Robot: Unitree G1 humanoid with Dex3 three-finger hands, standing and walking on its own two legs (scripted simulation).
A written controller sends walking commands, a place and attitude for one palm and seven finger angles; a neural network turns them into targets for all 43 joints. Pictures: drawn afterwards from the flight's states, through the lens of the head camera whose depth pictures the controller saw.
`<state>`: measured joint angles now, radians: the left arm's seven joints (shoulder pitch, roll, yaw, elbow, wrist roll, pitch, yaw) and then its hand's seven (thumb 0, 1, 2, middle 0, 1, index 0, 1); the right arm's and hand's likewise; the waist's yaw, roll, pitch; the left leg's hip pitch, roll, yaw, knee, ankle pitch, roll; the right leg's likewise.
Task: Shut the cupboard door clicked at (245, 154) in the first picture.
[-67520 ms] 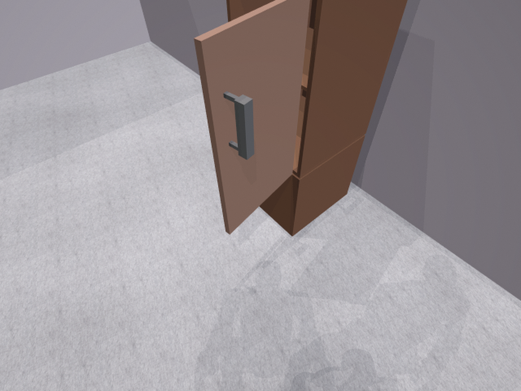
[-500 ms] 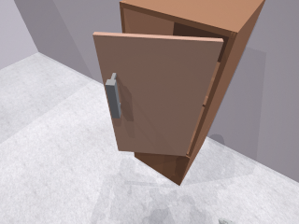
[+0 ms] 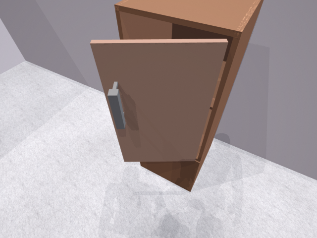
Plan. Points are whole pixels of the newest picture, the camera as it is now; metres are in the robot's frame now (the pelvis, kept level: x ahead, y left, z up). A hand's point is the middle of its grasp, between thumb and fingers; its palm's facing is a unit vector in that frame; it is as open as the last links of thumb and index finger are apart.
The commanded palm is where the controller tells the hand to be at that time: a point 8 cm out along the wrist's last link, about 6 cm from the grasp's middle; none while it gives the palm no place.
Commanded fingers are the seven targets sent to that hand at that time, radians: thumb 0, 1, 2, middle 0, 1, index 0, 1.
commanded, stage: look again from close up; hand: left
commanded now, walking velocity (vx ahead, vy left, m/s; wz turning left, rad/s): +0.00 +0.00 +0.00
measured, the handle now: (118, 105) +0.47 +0.15 +0.06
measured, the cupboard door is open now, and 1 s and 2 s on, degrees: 30 30 30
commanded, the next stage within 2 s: raise the hand and make a fist in 0.52 s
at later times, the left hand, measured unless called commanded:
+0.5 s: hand out of the picture +0.01 +0.13 -0.17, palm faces +0.01 -0.98 -0.17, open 7.4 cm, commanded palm none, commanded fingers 0.00 0.90 0.90 -0.20 -0.30 -0.20 -0.30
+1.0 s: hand (127, 218) +0.18 +0.09 -0.04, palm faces +0.03 -1.00 +0.03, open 6.4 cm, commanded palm +0.13 +0.17 -0.04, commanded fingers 0.00 0.90 0.90 -0.55 -0.68 -0.55 -0.68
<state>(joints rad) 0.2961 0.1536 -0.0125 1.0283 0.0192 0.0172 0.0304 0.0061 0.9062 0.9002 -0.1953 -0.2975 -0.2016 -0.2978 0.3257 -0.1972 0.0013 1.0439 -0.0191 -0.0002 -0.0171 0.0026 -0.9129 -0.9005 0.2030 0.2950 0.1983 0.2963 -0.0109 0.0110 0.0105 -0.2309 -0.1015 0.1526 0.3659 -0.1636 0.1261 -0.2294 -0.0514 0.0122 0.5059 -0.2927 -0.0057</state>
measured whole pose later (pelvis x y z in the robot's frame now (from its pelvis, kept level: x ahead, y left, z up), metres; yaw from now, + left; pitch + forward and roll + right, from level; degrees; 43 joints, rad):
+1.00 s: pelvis +0.00 -0.09 -0.06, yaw +3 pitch +11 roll +3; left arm 0.44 0.16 0.13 0.18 -0.24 -0.53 -0.32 0.01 0.91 0.90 -0.37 -0.49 -0.38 -0.49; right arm 0.18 -0.25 -0.06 0.60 0.00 -0.25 0.02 0.01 -0.91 -0.90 0.21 0.30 0.20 0.30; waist -0.01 -0.08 -0.14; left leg -0.71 -0.02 0.06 0.93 -0.41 0.01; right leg -0.66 0.02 -0.06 1.00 -0.53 -0.09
